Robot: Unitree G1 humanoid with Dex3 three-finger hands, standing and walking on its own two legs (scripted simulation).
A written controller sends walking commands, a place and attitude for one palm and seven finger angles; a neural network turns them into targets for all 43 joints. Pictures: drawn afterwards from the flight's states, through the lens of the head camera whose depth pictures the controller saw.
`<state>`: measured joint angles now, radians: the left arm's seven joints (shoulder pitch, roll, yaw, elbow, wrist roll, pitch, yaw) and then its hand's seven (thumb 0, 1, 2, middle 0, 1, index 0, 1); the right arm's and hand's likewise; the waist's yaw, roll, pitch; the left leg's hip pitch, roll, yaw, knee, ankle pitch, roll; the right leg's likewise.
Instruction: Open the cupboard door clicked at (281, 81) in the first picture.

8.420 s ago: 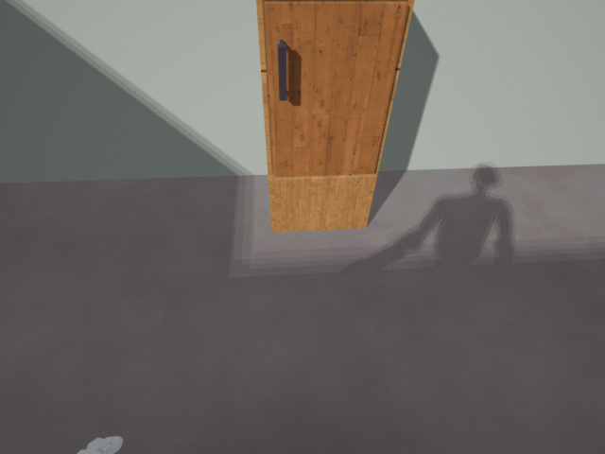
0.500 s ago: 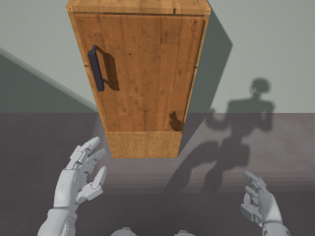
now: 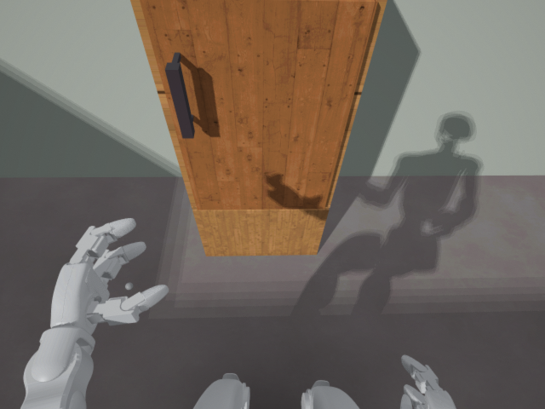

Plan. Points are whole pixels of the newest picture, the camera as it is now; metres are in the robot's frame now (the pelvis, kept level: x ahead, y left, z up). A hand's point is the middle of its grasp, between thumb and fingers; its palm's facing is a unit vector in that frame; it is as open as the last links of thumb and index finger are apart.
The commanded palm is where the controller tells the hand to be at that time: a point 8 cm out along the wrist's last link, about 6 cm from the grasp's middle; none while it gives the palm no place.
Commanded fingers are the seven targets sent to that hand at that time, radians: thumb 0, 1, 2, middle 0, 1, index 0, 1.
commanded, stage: raise the hand with hooked fingers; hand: left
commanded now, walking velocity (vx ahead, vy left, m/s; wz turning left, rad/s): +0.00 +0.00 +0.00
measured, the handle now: (183, 97) +0.66 +0.21 +0.07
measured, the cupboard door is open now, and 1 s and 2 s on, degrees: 0 0 0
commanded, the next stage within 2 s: move the hooked fingers beside the handle in 1.22 s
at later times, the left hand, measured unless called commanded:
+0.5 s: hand (72, 258) +0.30 +0.29 +0.07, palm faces +0.06 -1.00 -0.06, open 13.8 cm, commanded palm +0.27 +0.33 +0.07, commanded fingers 0.00 -0.50 0.30 -0.30 -1.20 -0.30 -1.20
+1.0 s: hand (73, 246) +0.31 +0.28 +0.08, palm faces +0.06 -1.00 -0.02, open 14.0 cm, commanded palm +0.28 +0.33 +0.08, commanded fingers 0.00 -0.50 0.30 -0.30 -1.20 -0.30 -1.20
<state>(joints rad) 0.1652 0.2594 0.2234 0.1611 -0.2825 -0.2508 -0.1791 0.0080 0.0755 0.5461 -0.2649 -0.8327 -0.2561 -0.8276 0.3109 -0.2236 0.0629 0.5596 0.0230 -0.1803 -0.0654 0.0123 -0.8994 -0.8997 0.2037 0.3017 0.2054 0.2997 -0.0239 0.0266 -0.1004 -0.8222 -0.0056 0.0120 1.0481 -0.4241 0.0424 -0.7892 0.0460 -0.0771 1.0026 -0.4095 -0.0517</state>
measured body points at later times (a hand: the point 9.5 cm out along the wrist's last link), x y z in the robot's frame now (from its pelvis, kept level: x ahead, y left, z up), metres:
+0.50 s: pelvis +0.03 +0.03 +0.01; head +0.09 +0.05 +0.46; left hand +0.29 +0.34 +0.07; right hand +0.22 -0.19 -0.06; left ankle +0.05 +0.09 -0.67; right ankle +0.05 -0.09 -0.67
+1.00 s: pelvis +0.02 +0.01 +0.02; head +0.08 +0.03 +0.46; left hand +0.30 +0.34 +0.08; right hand +0.18 -0.24 -0.06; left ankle +0.05 +0.09 -0.67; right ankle +0.05 -0.09 -0.67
